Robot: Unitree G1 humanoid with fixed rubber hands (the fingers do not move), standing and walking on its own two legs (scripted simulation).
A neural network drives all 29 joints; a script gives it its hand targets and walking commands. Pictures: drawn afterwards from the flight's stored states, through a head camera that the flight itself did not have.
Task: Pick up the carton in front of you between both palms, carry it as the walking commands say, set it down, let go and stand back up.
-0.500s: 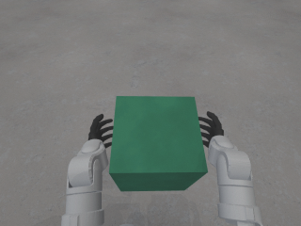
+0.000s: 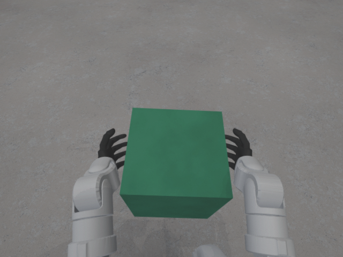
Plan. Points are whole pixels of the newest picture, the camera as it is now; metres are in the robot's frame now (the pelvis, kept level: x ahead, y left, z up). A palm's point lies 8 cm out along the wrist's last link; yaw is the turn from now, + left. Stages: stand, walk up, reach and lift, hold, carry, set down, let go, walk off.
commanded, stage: carry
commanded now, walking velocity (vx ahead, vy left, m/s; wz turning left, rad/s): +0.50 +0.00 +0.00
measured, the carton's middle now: (173, 169) +0.34 -0.01 -0.02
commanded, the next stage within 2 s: none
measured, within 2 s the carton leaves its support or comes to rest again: neither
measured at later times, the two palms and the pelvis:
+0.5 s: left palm (122, 69) +0.60 +0.11 +0.11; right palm (222, 60) +0.63 -0.18 +0.11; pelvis +0.32 -0.06 +0.03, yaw +2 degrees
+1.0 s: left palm (118, 34) +0.84 +0.15 +0.10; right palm (200, 32) +0.82 -0.15 +0.10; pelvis +0.61 +0.01 +0.03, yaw -2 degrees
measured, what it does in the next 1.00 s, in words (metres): walks ahead: right foot, then left foot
